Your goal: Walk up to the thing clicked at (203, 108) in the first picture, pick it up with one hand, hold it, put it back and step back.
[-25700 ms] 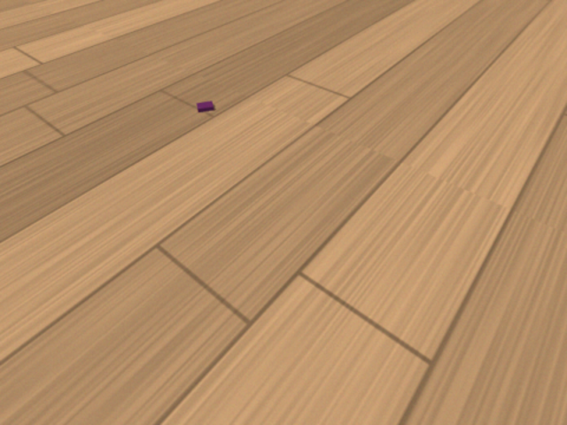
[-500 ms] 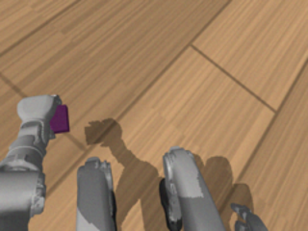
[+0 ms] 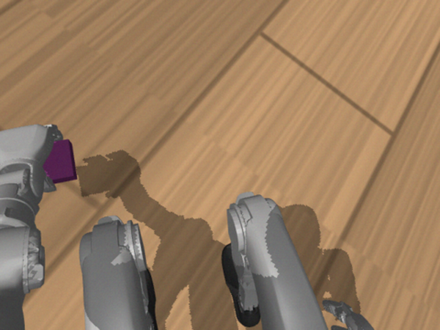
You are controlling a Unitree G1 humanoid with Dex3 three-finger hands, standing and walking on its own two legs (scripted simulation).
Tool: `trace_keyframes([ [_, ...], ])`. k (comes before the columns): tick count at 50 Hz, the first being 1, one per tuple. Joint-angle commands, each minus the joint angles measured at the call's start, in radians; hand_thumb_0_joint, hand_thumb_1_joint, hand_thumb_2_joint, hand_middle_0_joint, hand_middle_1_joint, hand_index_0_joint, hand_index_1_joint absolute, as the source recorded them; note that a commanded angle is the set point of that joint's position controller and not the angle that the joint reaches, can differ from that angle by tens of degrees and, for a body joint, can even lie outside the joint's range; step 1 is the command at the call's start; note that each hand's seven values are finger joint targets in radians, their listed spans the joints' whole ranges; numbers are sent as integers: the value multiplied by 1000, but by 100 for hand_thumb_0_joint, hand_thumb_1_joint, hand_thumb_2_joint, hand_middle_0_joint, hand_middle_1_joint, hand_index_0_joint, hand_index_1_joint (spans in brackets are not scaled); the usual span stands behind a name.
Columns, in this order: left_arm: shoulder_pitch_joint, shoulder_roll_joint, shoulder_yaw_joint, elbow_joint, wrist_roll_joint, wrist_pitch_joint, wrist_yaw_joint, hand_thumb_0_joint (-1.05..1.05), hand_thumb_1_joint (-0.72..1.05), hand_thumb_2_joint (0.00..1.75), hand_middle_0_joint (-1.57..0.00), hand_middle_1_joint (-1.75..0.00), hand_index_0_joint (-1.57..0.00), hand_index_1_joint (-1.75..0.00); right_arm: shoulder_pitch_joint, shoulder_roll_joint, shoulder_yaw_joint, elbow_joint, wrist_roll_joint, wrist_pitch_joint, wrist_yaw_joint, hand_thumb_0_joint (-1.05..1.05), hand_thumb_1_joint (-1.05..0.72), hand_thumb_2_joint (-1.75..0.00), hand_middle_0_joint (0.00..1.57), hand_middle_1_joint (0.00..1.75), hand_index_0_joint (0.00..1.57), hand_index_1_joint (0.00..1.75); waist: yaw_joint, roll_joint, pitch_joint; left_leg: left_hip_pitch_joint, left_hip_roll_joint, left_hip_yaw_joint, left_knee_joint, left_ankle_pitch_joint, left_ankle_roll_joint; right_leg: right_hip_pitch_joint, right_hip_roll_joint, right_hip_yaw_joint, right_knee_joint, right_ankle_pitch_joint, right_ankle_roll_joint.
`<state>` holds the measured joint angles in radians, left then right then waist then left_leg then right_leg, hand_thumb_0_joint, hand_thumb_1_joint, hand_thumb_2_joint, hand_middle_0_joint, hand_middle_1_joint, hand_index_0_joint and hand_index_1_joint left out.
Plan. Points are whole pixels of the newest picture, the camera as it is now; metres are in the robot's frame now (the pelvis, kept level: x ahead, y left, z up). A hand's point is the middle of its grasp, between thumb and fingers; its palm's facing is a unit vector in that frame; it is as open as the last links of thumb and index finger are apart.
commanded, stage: crouch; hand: left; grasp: from above
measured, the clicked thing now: (43, 164) +0.45 +0.29 -0.20
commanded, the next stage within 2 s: lower in 0.16 s
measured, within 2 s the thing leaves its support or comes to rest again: rests again in 1.86 s
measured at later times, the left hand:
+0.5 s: hand (48, 168) +0.45 +0.29 -0.22, palm faces -0.46 -0.10 -0.88, open 10.5 cm
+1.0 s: hand (61, 168) +0.46 +0.28 -0.27, palm faces -0.44 -0.12 -0.89, open 10.5 cm
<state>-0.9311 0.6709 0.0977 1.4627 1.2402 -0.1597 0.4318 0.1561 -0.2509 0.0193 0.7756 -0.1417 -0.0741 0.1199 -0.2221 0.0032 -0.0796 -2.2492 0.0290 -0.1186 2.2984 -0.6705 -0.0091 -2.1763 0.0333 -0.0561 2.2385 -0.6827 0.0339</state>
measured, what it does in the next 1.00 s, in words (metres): lowers itself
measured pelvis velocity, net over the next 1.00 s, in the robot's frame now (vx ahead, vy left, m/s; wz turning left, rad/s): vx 0.01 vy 0.00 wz -0.08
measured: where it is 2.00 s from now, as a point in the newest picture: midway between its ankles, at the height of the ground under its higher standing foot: (195, 310)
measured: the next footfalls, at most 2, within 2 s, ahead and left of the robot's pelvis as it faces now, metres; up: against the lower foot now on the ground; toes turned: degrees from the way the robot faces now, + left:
none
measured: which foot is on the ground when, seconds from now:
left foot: down 0.00-1.00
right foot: down 0.00-1.00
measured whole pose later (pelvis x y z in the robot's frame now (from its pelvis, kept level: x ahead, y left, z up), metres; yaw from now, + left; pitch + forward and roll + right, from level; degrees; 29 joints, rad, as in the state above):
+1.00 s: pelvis +0.01 +0.00 -0.06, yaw -5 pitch +31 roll -10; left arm -0.97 0.83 0.19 1.62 1.27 -0.20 0.57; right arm 0.11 -0.28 0.15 0.76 -0.22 -0.14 0.20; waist -0.30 -0.06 0.07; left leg -2.37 0.03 -0.21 2.53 -0.71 -0.02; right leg -2.28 0.06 -0.12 2.41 -0.70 0.05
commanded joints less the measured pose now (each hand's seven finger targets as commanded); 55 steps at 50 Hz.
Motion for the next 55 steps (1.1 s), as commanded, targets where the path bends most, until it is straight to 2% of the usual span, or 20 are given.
trace_keyframes([
  [1, -349, 283, 36, -135, -12, -5, 48, 0, 70, 58, -108, -44, -109, -44, 190, -245, -69, -13, 2, -13, -7, 0, -89, -90, 20, 30, 20, 30, 3, 235, -685, 503, -18, 86, -213, 113, 39, 295, 19, -76, -230, 168, -69],
  [2, -340, 282, 35, -124, -2, -4, 49, 0, 69, 61, -109, -45, -108, -45, 197, -247, -65, -16, 0, -15, -7, 0, -89, -90, 20, 30, 20, 30, -10, 245, -662, 501, -20, 85, -207, 117, 38, 288, 15, -77, -227, 173, -67],
  [14, -307, 305, 44, -114, -6, -9, 45, 0, 70, 61, -114, -44, -112, -46, 194, -259, -42, -11, -8, -11, 5, 0, -90, -90, 20, 30, 20, 30, -4, 260, -656, 457, -17, 81, -151, 156, 36, 285, 22, -93, -168, 218, -65],
  [17, -312, 290, 26, -71, 0, -13, 49, 0, 70, 62, -114, -43, -112, -46, 191, -257, -31, -9, -10, -10, 9, 0, -90, -90, 20, 30, 20, 30, -22, 255, -614, 433, -16, 76, -132, 164, 37, 268, 28, -98, -155, 232, -64],
  [27, -331, 342, 63, -57, 24, -56, 100, 0, 71, 62, -115, -42, -113, -45, 183, -280, -15, -9, -33, -21, 23, 0, -90, -90, 20, 30, 20, 30, -50, 288, -588, 433, -14, 62, -85, 154, 29, 233, 35, -125, -105, 218, -62],
  [29, -332, 371, 86, -73, 29, -57, 118, 0, 72, 62, -115, -43, -113, -46, 175, -292, -16, -9, -39, -23, 25, 0, -90, -90, 20, 30, 20, 30, -40, 327, -604, 459, -11, 54, -87, 159, 25, 213, 32, -134, -90, 217, -63],
  [30, -307, 350, 64, -27, 41, -50, 122, 0, 71, 62, -116, -42, -113, -45, 169, -286, -10, -13, -42, -27, 28, 0, -90, -90, 20, 30, 20, 30, -47, 328, -584, 447, -12, 58, -78, 152, 26, 212, 35, -131, -90, 221, -64],
  [31, -352, 370, 83, -78, 34, -58, 131, 0, 72, 62, -115, -44, -113, -46, 174, -292, -13, -8, -47, -29, 31, 0, -90, -90, 20, 30, 20, 30, -60, 327, -588, 437, -11, 54, -75, 147, 27, 211, 35, -139, -88, 215, -61],
  [33, -296, 366, 90, -31, 31, -45, 143, 0, 72, 62, -117, -41, -114, -44, 164, -291, -6, -11, -47, -31, 34, 0, -90, -90, 20, 30, 20, 30, -45, 327, -585, 433, -12, 53, -77, 150, 26, 210, 36, -140, -81, 213, -61],
  [38, -312, 359, 78, 8, 30, -31, 159, 0, 72, 69, -118, -41, -114, -45, 168, -302, 10, -7, -60, -48, 47, 0, -90, -90, 20, 30, 20, 30, -75, 326, -544, 415, -9, 47, -45, 162, 28, 197, 38, -151, -69, 232, -57],
  [39, -340, 394, 86, -27, 32, -38, 160, 0, 72, 70, -118, -41, -114, -45, 177, -301, 13, 4, -63, -50, 51, 0, -90, -90, 20, 30, 20, 30, -75, 326, -571, 408, -7, 47, -32, 183, 31, 224, 44, -146, -68, 261, -56],
  [40, -283, 370, 80, 49, 29, -29, 161, 0, 72, 72, -118, -43, -114, -47, 165, -303, 19, -3, -60, -51, 52, 0, -90, -90, 20, 30, 20, 30, -61, 302, -547, 394, -8, 48, -30, 175, 31, 222, 42, -144, -70, 253, -57],
  [41, -315, 385, 87, 0, 28, -35, 161, 0, 73, 71, -117, -43, -114, -47, 178, -300, 17, 3, -65, -55, 57, 0, -89, -89, 20, 30, 20, 30, -78, 314, -556, 396, -8, 47, -26, 189, 31, 236, 44, -148, -63, 265, -54],
  [43, -298, 425, 119, 11, 24, -38, 169, 0, 74, 72, -118, -44, -114, -48, 175, -319, 25, -4, -72, -60, 59, 0, -90, -90, 20, 30, 20, 30, -69, 308, -562, 398, -7, 43, -13, 209, 30, 250, 44, -156, -60, 280, -55],
  [45, -265, 368, 84, 79, 17, -36, 169, 0, 73, 70, -117, -44, -114, -47, 162, -309, 37, -4, -71, -64, 66, 0, -90, -90, 20, 30, 20, 30, -75, 297, -540, 380, -7, 40, -18, 193, 28, 252, 47, -158, -57, 264, -57],
  [48, -282, 439, 119, 41, 20, -49, 177, 0, 73, 69, -117, -44, -114, -47, 165, -323, 43, -16, -81, -71, 71, 0, -90, -90, 20, 30, 20, 30, -78, 309, -567, 384, -4, 32, -10, 207, 31, 288, 52, -164, -55, 285, -53],
  [49, -252, 407, 101, 88, 19, -44, 179, 0, 74, 70, -117, -44, -114, -48, 156, -315, 50, -8, -79, -69, 73, 0, -90, -90, 20, 30, 20, 30, -67, 312, -555, 381, -6, 32, -20, 191, 28, 275, 53, -163, -52, 265, -55],
  [51, -286, 486, 135, 63, 31, -52, 191, 0, 75, 70, -118, -44, -115, -48, 156, -332, 53, -12, -91, -73, 77, 0, -90, -90, 20, 30, 20, 30, -79, 315, -557, 373, 2, 28, 4, 200, 31, 287, 58, -166, -50, 286, -54],
  [53, -297, 421, 93, 85, 30, -55, 193, 0, 77, 72, -121, -44, -117, -48, 150, -334, 64, -15, -92, -77, 82, 0, -90, -90, 20, 30, 20, 30, -102, 313, -505, 358, -3, 27, 11, 180, 28, 252, 55, -174, -45, 260, -61],
  [55, -298, 459, 112, 74, 42, -61, 199, 0, 76, 72, -120, -45, -116, -48, 147, -344, 64, -20, -99, -87, 84, 0, -90, -90, 20, 30, 20, 30, -103, 335, -501, 387, 0, 18, 5, 181, 24, 239, 58, -183, -35, 258, -60],
])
